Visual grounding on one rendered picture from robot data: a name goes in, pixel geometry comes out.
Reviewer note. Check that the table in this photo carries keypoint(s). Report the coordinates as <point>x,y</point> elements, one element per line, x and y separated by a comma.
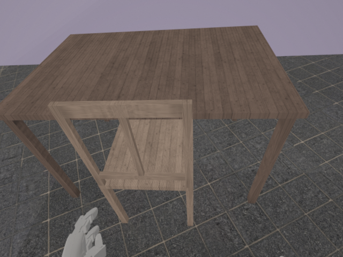
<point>227,72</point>

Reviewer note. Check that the chair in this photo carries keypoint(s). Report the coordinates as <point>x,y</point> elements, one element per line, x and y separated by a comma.
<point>146,154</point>

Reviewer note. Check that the left robot hand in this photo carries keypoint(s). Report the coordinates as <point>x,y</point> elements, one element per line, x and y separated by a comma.
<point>80,245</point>

